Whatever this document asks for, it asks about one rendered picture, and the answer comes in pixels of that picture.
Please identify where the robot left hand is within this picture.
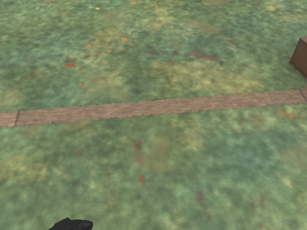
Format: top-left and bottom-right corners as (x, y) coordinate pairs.
(48, 218), (93, 230)

